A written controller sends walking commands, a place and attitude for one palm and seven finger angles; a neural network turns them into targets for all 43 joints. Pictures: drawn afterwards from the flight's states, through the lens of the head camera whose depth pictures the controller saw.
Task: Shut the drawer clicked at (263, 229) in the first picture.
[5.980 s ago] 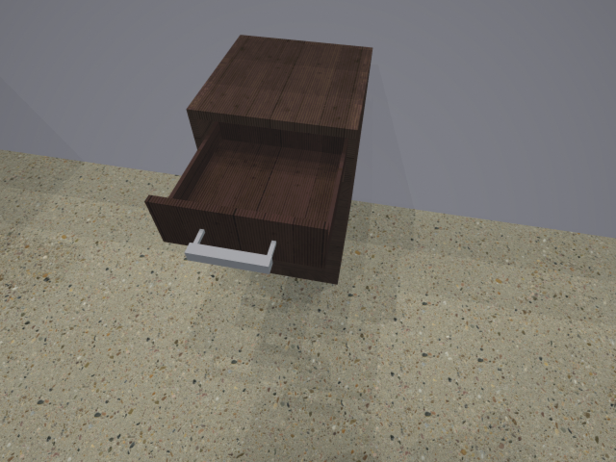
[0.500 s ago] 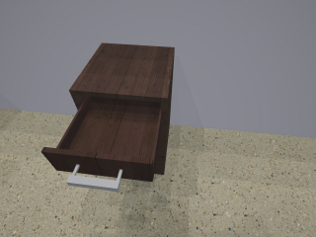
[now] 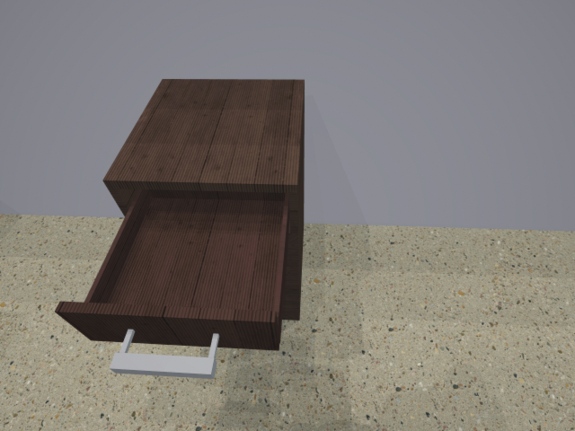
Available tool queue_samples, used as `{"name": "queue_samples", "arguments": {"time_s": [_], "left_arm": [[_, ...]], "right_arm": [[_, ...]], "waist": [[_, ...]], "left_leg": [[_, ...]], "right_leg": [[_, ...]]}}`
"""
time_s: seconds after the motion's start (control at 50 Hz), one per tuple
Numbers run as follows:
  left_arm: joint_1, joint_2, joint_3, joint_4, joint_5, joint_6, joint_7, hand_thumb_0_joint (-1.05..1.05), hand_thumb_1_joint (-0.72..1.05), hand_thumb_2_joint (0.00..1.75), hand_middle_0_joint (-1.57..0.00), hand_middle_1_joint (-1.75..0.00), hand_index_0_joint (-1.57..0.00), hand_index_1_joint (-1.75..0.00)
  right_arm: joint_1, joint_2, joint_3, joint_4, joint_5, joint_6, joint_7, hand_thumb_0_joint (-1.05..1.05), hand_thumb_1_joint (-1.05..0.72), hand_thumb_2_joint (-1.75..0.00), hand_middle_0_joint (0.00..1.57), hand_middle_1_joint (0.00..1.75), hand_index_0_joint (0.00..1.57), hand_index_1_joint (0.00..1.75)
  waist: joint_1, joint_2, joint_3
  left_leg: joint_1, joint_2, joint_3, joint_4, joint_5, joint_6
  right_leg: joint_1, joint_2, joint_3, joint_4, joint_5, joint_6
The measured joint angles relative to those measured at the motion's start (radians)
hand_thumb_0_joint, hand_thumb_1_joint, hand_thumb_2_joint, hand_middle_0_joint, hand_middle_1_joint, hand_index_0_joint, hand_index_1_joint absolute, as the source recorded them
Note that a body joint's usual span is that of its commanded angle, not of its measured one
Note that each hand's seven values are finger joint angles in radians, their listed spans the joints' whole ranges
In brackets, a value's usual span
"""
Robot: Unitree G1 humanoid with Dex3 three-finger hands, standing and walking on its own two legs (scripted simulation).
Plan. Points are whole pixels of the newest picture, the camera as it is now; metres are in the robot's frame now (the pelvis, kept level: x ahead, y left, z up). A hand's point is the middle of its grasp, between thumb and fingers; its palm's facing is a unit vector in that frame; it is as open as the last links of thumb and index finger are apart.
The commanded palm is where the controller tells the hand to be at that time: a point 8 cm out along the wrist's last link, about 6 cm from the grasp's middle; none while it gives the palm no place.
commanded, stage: come to a stop and stand still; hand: left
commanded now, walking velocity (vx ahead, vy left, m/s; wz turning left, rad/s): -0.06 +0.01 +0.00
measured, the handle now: (168, 351) +0.27 +0.24 -0.16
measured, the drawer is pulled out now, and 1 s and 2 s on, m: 0.30 0.30 0.30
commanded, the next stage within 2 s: look again from close up in 0.66 s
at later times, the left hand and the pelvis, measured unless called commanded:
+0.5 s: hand out of the picture +0.00 +0.15 -0.17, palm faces +0.00 -0.98 -0.21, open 7.3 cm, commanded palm none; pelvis -0.05 -0.03 +0.00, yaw +1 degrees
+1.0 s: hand out of the picture -0.04 +0.14 -0.17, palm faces +0.02 -0.99 -0.15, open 7.4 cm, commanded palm none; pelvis -0.03 -0.02 +0.00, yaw +1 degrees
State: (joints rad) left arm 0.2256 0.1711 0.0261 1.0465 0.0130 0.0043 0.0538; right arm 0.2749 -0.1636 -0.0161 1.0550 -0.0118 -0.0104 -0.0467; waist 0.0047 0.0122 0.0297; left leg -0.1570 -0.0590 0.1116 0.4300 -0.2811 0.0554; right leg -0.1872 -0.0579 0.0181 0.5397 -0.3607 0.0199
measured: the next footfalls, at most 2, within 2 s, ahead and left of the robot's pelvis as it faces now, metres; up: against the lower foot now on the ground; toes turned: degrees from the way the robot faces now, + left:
none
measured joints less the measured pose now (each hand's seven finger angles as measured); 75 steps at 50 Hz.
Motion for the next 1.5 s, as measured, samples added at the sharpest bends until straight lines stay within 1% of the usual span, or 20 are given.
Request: {"name": "queue_samples", "arguments": {"time_s": [0.02,0.08,0.12,0.16,0.2,0.3,0.46,0.68,0.92,1.36,1.38,1.4,1.42,1.44,1.46,1.5], "left_arm": [[-0.006,0.001,0.0,-0.003,0.001,-0.002,0.0,0.0,0.91,0.9,-0.19,-0.29,-0.2,-0.3],[-0.015,0.004,-0.004,-0.013,0.001,-0.007,-0.001,0.0,0.91,0.9,-0.19,-0.29,-0.2,-0.3],[-0.013,0.004,-0.011,-0.034,0.002,-0.012,0.009,0.0,0.91,0.9,-0.19,-0.29,-0.2,-0.3],[-0.003,0.005,-0.02,-0.056,0.001,-0.014,0.007,0.0,0.91,0.9,-0.19,-0.29,-0.2,-0.3],[0.001,0.005,-0.03,-0.065,-0.001,-0.01,-0.002,0.0,0.9,0.9,-0.19,-0.29,-0.2,-0.3],[0.015,-0.004,-0.044,-0.078,-0.002,-0.006,-0.014,0.0,0.91,0.9,-0.2,-0.29,-0.2,-0.3],[0.042,0.016,-0.051,-0.077,0.0,-0.002,-0.026,0.0,0.92,0.9,-0.2,-0.3,-0.2,-0.3],[0.095,0.01,-0.055,-0.012,-0.005,-0.008,-0.028,0.0,0.91,0.9,-0.2,-0.29,-0.2,-0.3],[0.1,-0.022,-0.061,0.04,-0.004,-0.017,-0.023,0.0,0.9,0.9,-0.2,-0.29,-0.2,-0.3],[0.098,-0.022,-0.055,0.058,-0.003,-0.016,-0.019,0.0,0.9,0.9,-0.19,-0.29,-0.2,-0.3],[0.097,-0.026,-0.056,0.061,0.0,-0.022,-0.013,0.0,0.9,0.9,-0.2,-0.29,-0.2,-0.3],[0.145,-0.025,-0.051,-0.094,-0.043,0.04,-0.011,0.01,0.91,0.9,-0.2,-0.3,-0.2,-0.3],[0.204,-0.011,-0.038,-0.275,-0.064,0.071,0.007,0.02,0.93,0.9,-0.2,-0.3,-0.2,-0.3],[0.252,0.007,-0.032,-0.428,-0.088,0.05,0.027,0.03,0.95,0.9,-0.21,-0.3,-0.21,-0.3],[0.279,0.022,-0.028,-0.544,-0.106,0.024,0.047,0.04,0.96,0.9,-0.21,-0.31,-0.21,-0.31],[0.275,0.031,-0.022,-0.721,-0.147,-0.012,0.06,0.04,0.97,0.9,-0.22,-0.32,-0.23,-0.33]], "right_arm": [[-0.006,-0.003,-0.002,0.0,0.0,0.003,0.002,0.02,-0.94,-0.89,0.2,0.3,0.2,0.3],[-0.019,-0.009,-0.006,-0.001,0.001,0.009,0.009,0.02,-0.93,-0.89,0.2,0.3,0.2,0.3],[-0.023,-0.015,-0.005,-0.026,0.004,0.018,0.02,0.02,-0.93,-0.89,0.2,0.3,0.2,0.3],[-0.02,-0.024,-0.005,-0.055,0.0,0.022,0.031,0.01,-0.93,-0.89,0.2,0.3,0.2,0.3],[-0.02,-0.029,-0.005,-0.067,-0.004,0.027,0.036,0.01,-0.92,-0.89,0.2,0.3,0.2,0.3],[-0.011,-0.038,0.006,-0.072,-0.008,0.027,0.041,0.01,-0.92,-0.9,0.2,0.3,0.2,0.3],[0.015,-0.023,0.027,-0.048,-0.009,0.022,0.047,0.01,-0.91,-0.9,0.2,0.3,0.2,0.3],[0.049,0.003,0.041,0.031,-0.001,0.008,0.04,0.01,-0.91,-0.9,0.2,0.3,0.2,0.3],[0.014,0.027,0.043,0.075,0.006,-0.006,0.028,0.01,-0.91,-0.9,0.2,0.3,0.2,0.3],[0.006,0.026,0.039,0.095,0.006,-0.008,0.024,0.01,-0.91,-0.9,0.2,0.3,0.2,0.3],[0.007,0.022,0.04,0.088,0.007,-0.005,0.026,0.01,-0.91,-0.9,0.2,0.3,0.2,0.3],[0.023,0.014,0.042,0.041,0.015,-0.008,0.02,0.01,-0.92,-0.89,0.2,0.3,0.2,0.3],[0.049,0.006,0.045,-0.007,0.024,-0.046,0.006,0.02,-0.92,-0.89,0.2,0.3,0.2,0.3],[0.069,-0.003,0.043,-0.04,0.031,-0.1,-0.006,0.02,-0.92,-0.89,0.2,0.3,0.2,0.3],[0.08,-0.014,0.038,-0.064,0.038,-0.146,-0.012,0.02,-0.93,-0.89,0.2,0.3,0.2,0.3],[0.081,-0.045,0.029,-0.127,0.05,-0.202,-0.017,0.02,-0.93,-0.89,0.2,0.3,0.2,0.3]], "waist": [[-0.003,0.007,0.002],[-0.012,0.017,0.004],[-0.02,0.021,0.005],[-0.025,0.024,0.001],[-0.032,0.015,-0.004],[-0.029,0.006,-0.02],[-0.021,-0.012,-0.022],[-0.011,-0.032,-0.009],[-0.002,-0.036,-0.01],[0.0,-0.033,-0.007],[-0.001,-0.023,-0.009],[-0.006,-0.018,-0.003],[0.0,-0.019,0.0],[0.003,-0.019,-0.009],[-0.001,-0.015,-0.026],[-0.02,0.009,-0.048]], "left_leg": [[-0.004,0.008,-0.002,0.004,0.001,-0.005],[-0.012,0.025,-0.008,0.008,0.009,-0.018],[-0.054,0.043,-0.02,0.064,0.011,-0.032],[-0.069,0.059,-0.032,0.087,-0.018,-0.037],[-0.084,0.062,-0.039,0.11,-0.02,-0.04],[-0.085,0.073,-0.043,0.119,-0.006,-0.046],[-0.082,0.082,-0.05,0.078,0.03,-0.054],[-0.061,0.082,-0.053,0.042,0.039,-0.053],[-0.025,0.073,-0.047,0.025,0.03,-0.043],[0.002,0.057,-0.04,-0.007,0.038,-0.031],[-0.015,0.063,-0.044,0.013,0.032,-0.032],[-0.027,0.064,-0.048,0.03,0.025,-0.032],[-0.029,0.06,-0.044,0.036,0.022,-0.03],[-0.037,0.054,-0.044,0.042,0.02,-0.03],[-0.052,0.046,-0.048,0.051,0.018,-0.029],[-0.09,0.034,-0.066,0.088,0.011,-0.025]], "right_leg": [[0.001,0.007,-0.002,-0.008,0.006,0.001],[-0.001,0.024,-0.01,-0.017,0.026,-0.014],[-0.013,0.04,-0.021,-0.016,0.036,-0.022],[-0.032,0.057,-0.028,0.006,0.034,-0.033],[-0.043,0.059,-0.034,0.028,0.026,-0.04],[-0.038,0.07,-0.038,0.024,0.04,-0.047],[-0.031,0.08,-0.044,-0.022,0.078,-0.056],[-0.003,0.082,-0.047,-0.074,0.094,-0.053],[0.035,0.074,-0.041,-0.095,0.09,-0.041],[0.055,0.059,-0.034,-0.113,0.092,-0.028],[0.049,0.064,-0.038,-0.115,0.094,-0.027],[0.042,0.064,-0.042,-0.106,0.093,-0.027],[0.033,0.06,-0.039,-0.086,0.086,-0.027],[0.017,0.053,-0.039,-0.063,0.075,-0.027],[-0.001,0.045,-0.043,-0.039,0.062,-0.026],[-0.031,0.032,-0.062,0.001,0.041,-0.023]]}}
